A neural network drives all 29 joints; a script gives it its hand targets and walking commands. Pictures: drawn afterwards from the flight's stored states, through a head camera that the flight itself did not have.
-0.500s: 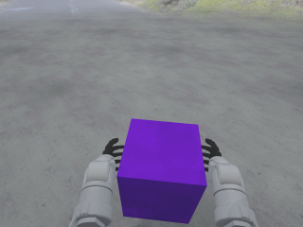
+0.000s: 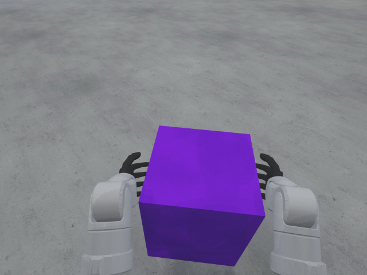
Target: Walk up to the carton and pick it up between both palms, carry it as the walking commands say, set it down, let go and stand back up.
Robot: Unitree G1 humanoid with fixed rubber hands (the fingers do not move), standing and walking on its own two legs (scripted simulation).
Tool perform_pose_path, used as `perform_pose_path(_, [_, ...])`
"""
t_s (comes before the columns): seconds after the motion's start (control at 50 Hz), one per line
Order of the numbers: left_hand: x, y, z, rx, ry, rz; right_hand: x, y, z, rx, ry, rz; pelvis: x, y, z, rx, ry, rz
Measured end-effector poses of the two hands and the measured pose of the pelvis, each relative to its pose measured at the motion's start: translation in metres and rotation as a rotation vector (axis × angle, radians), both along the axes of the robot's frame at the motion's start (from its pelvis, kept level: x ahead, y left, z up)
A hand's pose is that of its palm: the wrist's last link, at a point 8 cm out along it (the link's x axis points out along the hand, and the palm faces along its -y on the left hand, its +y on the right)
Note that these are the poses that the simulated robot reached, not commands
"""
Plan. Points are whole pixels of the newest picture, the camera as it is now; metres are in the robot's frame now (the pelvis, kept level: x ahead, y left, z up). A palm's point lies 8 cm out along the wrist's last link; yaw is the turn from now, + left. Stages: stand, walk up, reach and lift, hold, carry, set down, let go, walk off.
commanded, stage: carry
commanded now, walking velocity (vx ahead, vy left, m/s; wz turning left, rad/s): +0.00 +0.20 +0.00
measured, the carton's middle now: (197, 197) +0.31 -0.02 +0.02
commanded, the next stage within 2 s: none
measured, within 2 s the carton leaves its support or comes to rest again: neither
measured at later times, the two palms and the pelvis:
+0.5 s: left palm (82, 202) +0.25 +0.21 +0.10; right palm (236, 200) +0.25 -0.09 +0.09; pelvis -0.02 +0.07 +0.00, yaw +0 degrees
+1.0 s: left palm (31, 220) +0.22 +0.30 +0.09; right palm (191, 218) +0.22 +0.00 +0.09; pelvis -0.05 +0.16 -0.01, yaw +0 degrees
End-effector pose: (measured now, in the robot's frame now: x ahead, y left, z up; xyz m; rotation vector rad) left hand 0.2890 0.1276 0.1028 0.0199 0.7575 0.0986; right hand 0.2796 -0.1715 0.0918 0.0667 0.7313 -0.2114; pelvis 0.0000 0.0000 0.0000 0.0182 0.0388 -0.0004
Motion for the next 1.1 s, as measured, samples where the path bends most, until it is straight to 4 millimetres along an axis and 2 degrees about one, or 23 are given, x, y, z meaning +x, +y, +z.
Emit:
perform_pose_path(0.2, [-0.016, 0.054, -0.002, -0.030, -0.005, 0.037, -0.007, 0.054, 0.007, -0.001, -0.003, 0.014, -0.004, 0.040, -0.002, -0.027, -0.006, 0.009])
perform_pose_path(0.26, [-0.019, 0.060, -0.001, -0.024, -0.005, 0.034, -0.010, 0.060, 0.006, 0.006, -0.004, 0.011, -0.008, 0.046, -0.003, -0.022, -0.005, 0.005])
perform_pose_path(0.4, [-0.029, 0.060, -0.004, 0.003, 0.007, 0.029, -0.024, 0.060, -0.008, 0.047, 0.007, -0.009, -0.017, 0.057, -0.005, 0.005, 0.004, -0.004])
perform_pose_path(0.48, [-0.035, 0.076, -0.003, -0.006, 0.005, 0.035, -0.027, 0.076, -0.004, 0.039, 0.006, -0.002, -0.022, 0.070, -0.003, 0.001, 0.009, 0.005])
perform_pose_path(0.64, [-0.047, 0.121, -0.008, -0.045, -0.006, 0.046, -0.037, 0.121, 0.003, 0.009, -0.005, 0.003, -0.030, 0.106, -0.004, -0.037, -0.002, 0.012])
perform_pose_path(0.72, [-0.051, 0.130, -0.007, -0.039, -0.015, 0.036, -0.043, 0.130, 0.002, 0.014, -0.014, -0.006, -0.035, 0.118, -0.005, -0.029, -0.002, 0.000])
perform_pose_path(0.82, [-0.057, 0.130, -0.011, -0.007, -0.011, 0.016, -0.054, 0.130, -0.011, 0.046, -0.010, -0.027, -0.045, 0.127, -0.011, 0.002, 0.010, -0.020])
perform_pose_path(0.88, [-0.062, 0.137, -0.009, 0.007, 0.001, 0.016, -0.061, 0.137, -0.013, 0.053, 0.004, -0.024, -0.048, 0.135, -0.007, 0.002, 0.009, -0.014])
perform_pose_path(1.1, [-0.076, 0.201, -0.014, -0.045, -0.008, 0.034, -0.066, 0.201, 0.000, 0.003, -0.006, -0.004, -0.060, 0.188, -0.005, -0.044, 0.011, 0.003])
